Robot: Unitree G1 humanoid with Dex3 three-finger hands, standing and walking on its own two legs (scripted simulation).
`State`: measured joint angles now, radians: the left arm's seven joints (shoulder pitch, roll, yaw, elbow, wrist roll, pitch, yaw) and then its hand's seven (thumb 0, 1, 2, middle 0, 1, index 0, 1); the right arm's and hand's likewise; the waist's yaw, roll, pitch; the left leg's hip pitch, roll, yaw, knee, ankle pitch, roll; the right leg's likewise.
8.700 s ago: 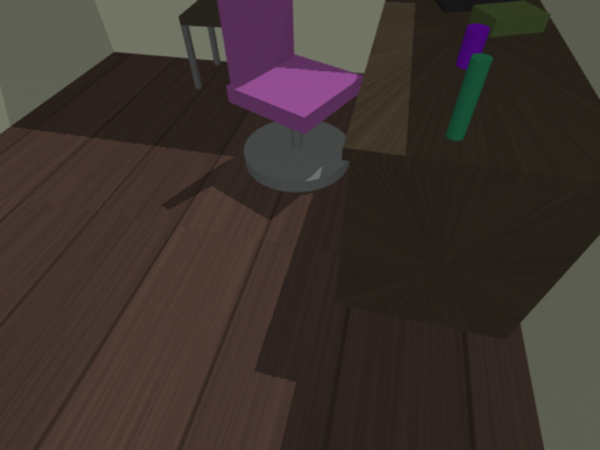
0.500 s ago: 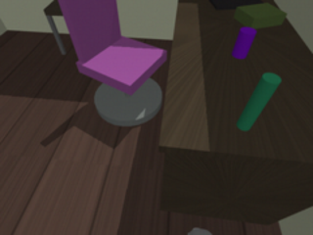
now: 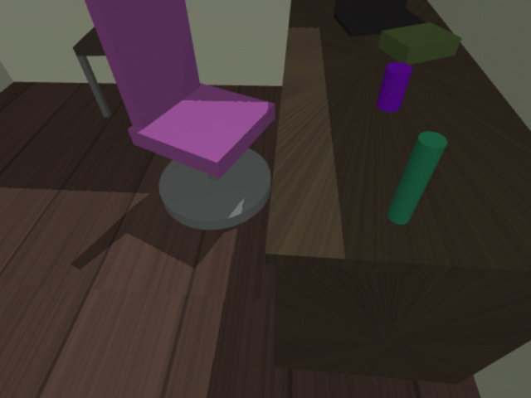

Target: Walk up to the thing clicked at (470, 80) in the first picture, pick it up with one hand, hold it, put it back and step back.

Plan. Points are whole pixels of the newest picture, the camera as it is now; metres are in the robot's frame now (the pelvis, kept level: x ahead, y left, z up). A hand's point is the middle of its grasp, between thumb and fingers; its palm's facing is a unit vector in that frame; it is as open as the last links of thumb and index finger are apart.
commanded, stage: walk up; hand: right
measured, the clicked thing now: (413, 182) +0.48 -0.24 +0.06
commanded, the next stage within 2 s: stand in 0.78 s
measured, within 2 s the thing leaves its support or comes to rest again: neither
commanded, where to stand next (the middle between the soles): +0.07 +0.00 m, yaw -3 degrees
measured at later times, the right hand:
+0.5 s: hand out of the picture +0.07 -0.25 -0.14, palm faces +0.02 +0.94 -0.35, open 7.4 cm
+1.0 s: hand out of the picture +0.08 -0.25 -0.15, palm faces +0.02 +0.94 -0.33, open 7.4 cm
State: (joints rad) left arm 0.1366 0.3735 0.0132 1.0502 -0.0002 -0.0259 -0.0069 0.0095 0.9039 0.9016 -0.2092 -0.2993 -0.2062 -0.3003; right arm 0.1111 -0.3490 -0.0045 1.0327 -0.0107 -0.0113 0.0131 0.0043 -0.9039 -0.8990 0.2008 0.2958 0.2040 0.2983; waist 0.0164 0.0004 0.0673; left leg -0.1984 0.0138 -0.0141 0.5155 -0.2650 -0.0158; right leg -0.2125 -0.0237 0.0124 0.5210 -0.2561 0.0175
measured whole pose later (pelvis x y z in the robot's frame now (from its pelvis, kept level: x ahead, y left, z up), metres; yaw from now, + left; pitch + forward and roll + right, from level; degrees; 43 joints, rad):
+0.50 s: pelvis +0.00 +0.01 +0.01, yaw -2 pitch -3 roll +0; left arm 0.09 0.35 0.01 1.15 0.00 -0.01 -0.01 0.01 0.91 0.90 -0.21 -0.30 -0.21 -0.30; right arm 0.11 -0.35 -0.02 1.14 -0.01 -0.01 0.01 0.00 -0.90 -0.90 0.20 0.30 0.20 0.30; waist 0.00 -0.01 0.05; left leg -0.12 0.02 0.02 0.36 -0.20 -0.01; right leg -0.14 -0.02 0.04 0.37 -0.18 0.03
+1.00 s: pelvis +0.01 +0.00 +0.01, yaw -2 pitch -2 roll +0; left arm 0.09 0.35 0.00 1.15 0.00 -0.02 0.00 0.01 0.91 0.90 -0.21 -0.30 -0.20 -0.30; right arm 0.08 -0.35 -0.01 1.15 -0.01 -0.01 0.01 0.00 -0.90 -0.90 0.20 0.30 0.20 0.30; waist -0.01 0.00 0.07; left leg -0.10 0.02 0.02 0.33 -0.18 -0.02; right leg -0.13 -0.02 0.04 0.33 -0.16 0.03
